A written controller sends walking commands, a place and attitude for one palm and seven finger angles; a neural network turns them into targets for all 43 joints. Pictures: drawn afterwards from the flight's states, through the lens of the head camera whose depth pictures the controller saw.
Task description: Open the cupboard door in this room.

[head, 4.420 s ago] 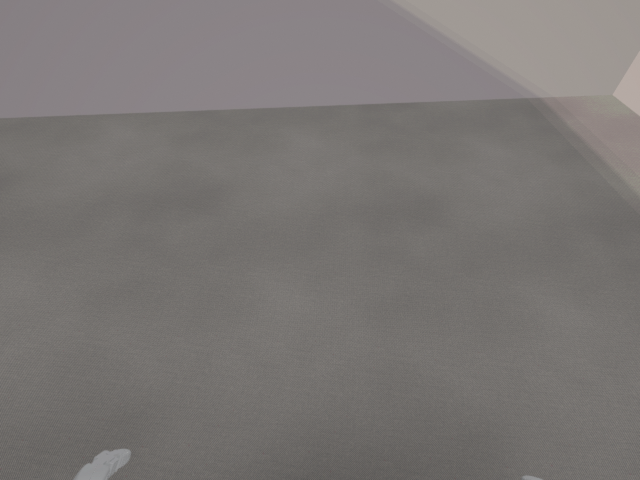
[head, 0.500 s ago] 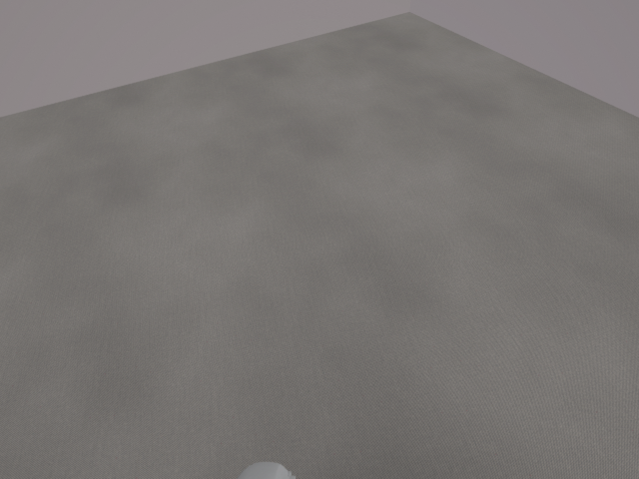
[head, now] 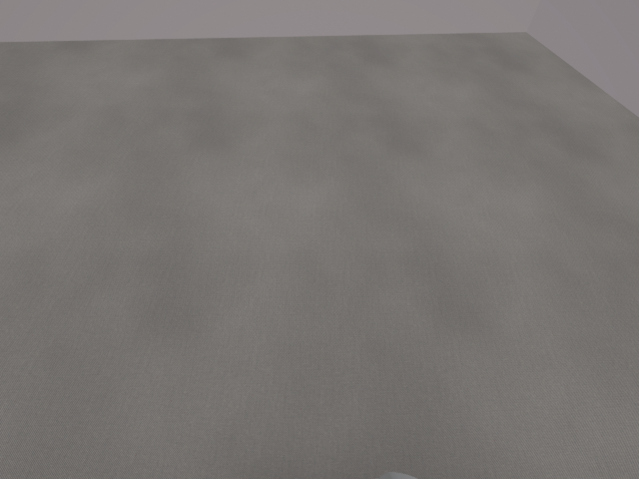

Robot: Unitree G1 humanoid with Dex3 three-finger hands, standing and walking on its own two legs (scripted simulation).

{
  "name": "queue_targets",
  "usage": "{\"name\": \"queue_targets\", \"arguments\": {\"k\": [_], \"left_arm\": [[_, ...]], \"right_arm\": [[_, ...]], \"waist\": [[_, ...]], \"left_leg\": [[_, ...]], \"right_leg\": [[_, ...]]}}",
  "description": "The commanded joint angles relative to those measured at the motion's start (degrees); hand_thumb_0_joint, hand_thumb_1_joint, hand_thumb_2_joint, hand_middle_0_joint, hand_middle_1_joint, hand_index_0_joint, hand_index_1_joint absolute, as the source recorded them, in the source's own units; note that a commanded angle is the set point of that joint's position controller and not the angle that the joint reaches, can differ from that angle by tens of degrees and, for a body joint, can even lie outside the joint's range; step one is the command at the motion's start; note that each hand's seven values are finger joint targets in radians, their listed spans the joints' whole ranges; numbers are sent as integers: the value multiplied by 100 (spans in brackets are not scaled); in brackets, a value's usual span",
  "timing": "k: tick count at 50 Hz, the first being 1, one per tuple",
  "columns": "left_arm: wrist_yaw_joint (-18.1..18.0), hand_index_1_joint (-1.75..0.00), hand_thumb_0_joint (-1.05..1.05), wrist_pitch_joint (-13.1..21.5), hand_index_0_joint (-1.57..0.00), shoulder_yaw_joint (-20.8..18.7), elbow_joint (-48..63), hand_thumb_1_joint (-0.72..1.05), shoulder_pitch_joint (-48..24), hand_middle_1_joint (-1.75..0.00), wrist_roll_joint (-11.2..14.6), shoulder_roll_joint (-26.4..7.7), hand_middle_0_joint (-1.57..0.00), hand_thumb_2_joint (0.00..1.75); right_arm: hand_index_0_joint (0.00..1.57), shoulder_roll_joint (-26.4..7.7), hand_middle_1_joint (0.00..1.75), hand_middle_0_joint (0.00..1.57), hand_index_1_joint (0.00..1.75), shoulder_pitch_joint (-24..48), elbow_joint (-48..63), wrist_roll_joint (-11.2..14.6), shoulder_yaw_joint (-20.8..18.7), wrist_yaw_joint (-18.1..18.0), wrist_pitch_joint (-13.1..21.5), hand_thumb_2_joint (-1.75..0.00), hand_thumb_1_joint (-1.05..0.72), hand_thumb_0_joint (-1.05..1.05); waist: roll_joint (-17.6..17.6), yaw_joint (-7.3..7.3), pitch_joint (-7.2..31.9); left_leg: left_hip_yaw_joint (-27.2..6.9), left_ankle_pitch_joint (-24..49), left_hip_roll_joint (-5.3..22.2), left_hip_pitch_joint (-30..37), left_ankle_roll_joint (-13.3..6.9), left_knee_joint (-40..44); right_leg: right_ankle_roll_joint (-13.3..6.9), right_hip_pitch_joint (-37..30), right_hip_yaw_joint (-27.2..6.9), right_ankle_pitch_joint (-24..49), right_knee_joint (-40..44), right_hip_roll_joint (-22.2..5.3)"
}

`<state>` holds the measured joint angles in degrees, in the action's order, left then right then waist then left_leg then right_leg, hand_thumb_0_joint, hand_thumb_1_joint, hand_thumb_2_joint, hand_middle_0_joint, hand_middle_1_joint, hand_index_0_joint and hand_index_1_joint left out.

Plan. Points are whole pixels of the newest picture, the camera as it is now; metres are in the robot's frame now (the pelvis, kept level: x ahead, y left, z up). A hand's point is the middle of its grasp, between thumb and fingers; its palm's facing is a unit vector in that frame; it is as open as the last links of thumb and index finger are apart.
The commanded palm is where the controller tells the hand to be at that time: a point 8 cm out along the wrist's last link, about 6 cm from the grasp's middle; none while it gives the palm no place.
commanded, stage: turn or walk to find it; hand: left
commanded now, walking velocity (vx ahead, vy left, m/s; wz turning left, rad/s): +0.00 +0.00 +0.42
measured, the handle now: out of the picture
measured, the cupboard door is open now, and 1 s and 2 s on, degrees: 0 0 0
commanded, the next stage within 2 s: none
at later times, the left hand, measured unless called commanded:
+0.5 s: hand out of the picture +0.00 +0.14 -0.14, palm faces +0.25 -0.93 -0.27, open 7.4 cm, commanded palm none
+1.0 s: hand out of the picture -0.18 +0.18 -0.18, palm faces +0.49 -0.84 -0.23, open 7.4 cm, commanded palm none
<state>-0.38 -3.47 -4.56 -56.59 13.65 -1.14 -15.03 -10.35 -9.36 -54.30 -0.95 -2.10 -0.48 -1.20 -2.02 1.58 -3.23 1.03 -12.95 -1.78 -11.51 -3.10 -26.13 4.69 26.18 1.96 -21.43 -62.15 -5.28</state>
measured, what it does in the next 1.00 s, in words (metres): walks backwards, turning left: right foot, then left foot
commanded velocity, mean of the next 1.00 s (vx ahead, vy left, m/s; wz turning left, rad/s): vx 0.00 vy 0.00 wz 0.42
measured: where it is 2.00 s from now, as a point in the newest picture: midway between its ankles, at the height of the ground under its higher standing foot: outside the picture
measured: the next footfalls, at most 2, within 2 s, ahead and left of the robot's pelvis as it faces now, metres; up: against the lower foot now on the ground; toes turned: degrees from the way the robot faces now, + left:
right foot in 0.28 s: +0.02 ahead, -0.14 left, +0.00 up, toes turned +5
left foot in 0.82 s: -0.11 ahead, +0.08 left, +0.00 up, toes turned +27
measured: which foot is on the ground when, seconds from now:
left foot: down 0.00-0.30, up 0.32-0.80, down 0.82-1.00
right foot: up 0.00-0.26, down 0.28-0.82, up 0.84-1.00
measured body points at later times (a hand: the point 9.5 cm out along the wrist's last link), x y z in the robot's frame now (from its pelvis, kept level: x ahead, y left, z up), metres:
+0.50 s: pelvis -0.05 -0.07 +0.00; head -0.04 -0.10 +0.45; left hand -0.01 +0.18 -0.12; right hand +0.01 -0.32 -0.17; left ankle -0.09 +0.09 -0.64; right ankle -0.02 -0.14 -0.74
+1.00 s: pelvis -0.11 -0.02 +0.00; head -0.11 +0.01 +0.45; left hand -0.21 +0.23 -0.16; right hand +0.08 -0.20 -0.13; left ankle -0.15 +0.06 -0.74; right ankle -0.05 -0.16 -0.67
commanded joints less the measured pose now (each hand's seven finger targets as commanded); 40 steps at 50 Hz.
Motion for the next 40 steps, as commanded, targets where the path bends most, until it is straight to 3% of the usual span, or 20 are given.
{"name": "queue_targets", "arguments": {"k": [1, 6, 10, 12, 13, 14, 15, 16, 17, 18, 19, 21, 25, 30, 35, 37, 38, 39, 40], "left_arm": [[-63, -30, 0, 121, -20, -25, 500, 90, -228, -30, 8, -309, -20, 90], [-87, -30, 0, 136, -20, 6, 696, 90, -507, -30, 35, -225, -20, 90], [-110, -30, 0, 190, -20, 25, 702, 90, -248, -30, 79, -153, -20, 90], [-126, -30, 0, 242, -20, 8, 628, 90, 82, -30, 83, -195, -20, 90], [-147, -30, 0, 285, -20, -25, 598, 90, 234, -30, 67, -331, -20, 90], [-191, -30, 0, 348, -20, -109, 609, 90, 370, -30, -20, -776, -20, 90], [-196, -30, 0, 341, -20, -156, 707, 90, 279, -30, -44, -1127, -20, 90], [-208, -30, 0, 321, -20, -133, 795, 90, 48, -30, 12, -970, -20, 90], [-218, -30, 0, 349, -20, -121, 891, 90, -392, -30, 18, -749, -20, 90], [-187, -30, 0, 340, -20, -51, 929, 90, -611, -30, 27, -624, -20, 90], [-189, -30, 0, 339, -20, 2, 965, 90, -778, -30, 36, -495, -20, 90], [-170, -30, 0, 409, -20, 34, 898, 90, -607, -30, 35, -391, -20, 90], [-183, -30, 0, 424, -20, 18, 722, 90, -126, -30, 27, -395, -20, 90], [-193, -30, 0, 397, -20, -47, 562, 90, 186, -30, -39, -566, -20, 90], [-167, -30, 0, 352, -20, -119, 418, 90, 345, -30, -93, -810, -20, 90], [-150, -30, 0, 328, -20, -127, 361, 90, 267, -30, -81, -848, -20, 90], [-142, -30, 0, 318, -20, -132, 344, 90, 188, -30, -54, -848, -20, 90], [-133, -30, 0, 287, -20, -122, 355, 90, 106, -30, -8, -768, -20, 90], [-120, -30, 0, 230, -20, -79, 461, 90, 171, -30, 48, -509, -20, 90]], "right_arm": [[20, -1206, 30, 20, 30, -472, 232, -9, -315, -90, 88, -90, -90, 0], [20, -1226, 30, 20, 30, -550, 248, -53, -359, -70, 36, -90, -90, 0], [20, -1254, 30, 20, 30, -398, 293, -75, -384, -35, -10, -90, -90, 0], [20, -1212, 30, 20, 30, -293, 324, -38, -398, -13, -21, -90, -90, 0], [20, -1070, 30, 20, 30, -310, 347, 3, -387, 8, -21, -90, -90, 0], [20, -751, 30, 20, 30, -372, 408, 58, -350, 46, -22, -90, -90, 0], [20, -649, 30, 20, 30, -288, 536, 16, -341, 36, -35, -90, -90, 0], [20, -942, 30, 20, 30, -259, 443, -53, -427, 47, -119, -90, -90, 0], [20, -964, 30, 20, 30, -419, 323, -74, -446, 78, -194, -90, -90, 0], [20, -908, 30, 20, 30, -491, 163, -71, -462, 108, -241, -90, -90, 0], [20, -816, 30, 20, 30, -702, 69, -66, -451, 135, -259, -90, -90, 0], [20, -697, 30, 20, 30, -892, -49, -63, -411, 150, -264, -90, -90, 0], [20, -733, 30, 20, 30, -668, -36, -62, -399, 136, -283, -90, -90, 0], [20, -685, 30, 20, 30, -293, 45, -42, -335, 126, -266, -90, -90, 0], [20, -552, 30, 20, 30, -74, 137, 37, -233, 112, -148, -90, -90, 0], [20, -564, 30, 20, 30, -264, 105, 54, -215, 89, -108, -90, -90, 0], [20, -585, 30, 20, 30, -463, 56, 52, -211, 78, -78, -90, -90, 0], [20, -677, 30, 20, 30, -701, 6, 48, -230, 88, -37, -90, -90, 0], [20, -1062, 30, 20, 30, -844, 4, 16, -310, 76, 21, -90, -90, 0]], "waist": [[773, -296, 356], [927, -407, 400], [960, -253, 493], [853, -75, 622], [546, 4, 701], [-628, 82, 768], [-1613, 105, 464], [-1093, 59, 386], [-1250, -163, 86], [-702, -276, -161], [-480, -435, -274], [-463, -409, -129], [-598, -180, -79], [-630, 10, 46], [-866, 149, 375], [-894, 16, 507], [-809, -123, 593], [-407, -277, 692], [746, -376, 716]], "left_leg": [[-1548, 2028, 1492, 687, -598, 890], [-2035, 1715, 1515, 539, -746, 832], [-2241, 1699, 1331, -34, -662, 660], [-2112, 1329, 1079, -489, -428, 391], [-1936, 816, 826, -976, -179, 118], [-1258, -319, 244, -1962, 194, -905], [-465, -1828, -324, -2429, 484, -2237], [-740, -1770, -30, -2113, 446, -3188], [-828, -1424, 123, -2060, 440, -3637], [-668, -1086, 113, -1947, 486, -4080], [-583, -843, 170, -1953, 522, -4259], [-415, -484, 196, -1992, 639, -4419], [-363, -440, 362, -2132, 773, -4288], [-174, -1031, 487, -1875, 777, -3288], [199, -1521, 411, -1175, 638, -1785], [359, -1228, 316, -725, 585, -1158], [397, -756, 317, -327, 554, -627], [295, -39, 376, 337, 497, 161], [-762, 197, 1132, 919, 214, 777]], "right_leg": [[76, 475, -128, -43, 284, -30], [5, 104, -153, -433, 1147, 124], [-113, -822, -75, -226, 2322, 347], [-154, -1616, 7, 573, 3361, 378], [-218, -2296, -168, 944, 4091, 158], [-543, -3035, -1304, 650, 4682, -971], [-1155, -2502, -2358, 986, 4903, -2152], [-1364, -1662, -2053, 586, 4978, -2149], [-1270, -1157, -1697, 23, 5163, -1799], [-1125, -867, -1375, -28, 5137, -1479], [-988, -796, -952, 276, 5015, -1272], [-923, -1166, -395, 893, 4834, -1041], [-1014, -1579, -362, 878, 4834, -1204], [-1232, -1884, -371, 1086, 4707, -1498], [-1366, -2099, -203, 2164, 4233, -1651], [-1238, -1949, -27, 2403, 3954, -1607], [-1076, -1770, 155, 2289, 3719, -1561], [-794, -1354, 431, 1910, 3235, -1404], [-428, -401, 767, 826, 2240, -887]]}}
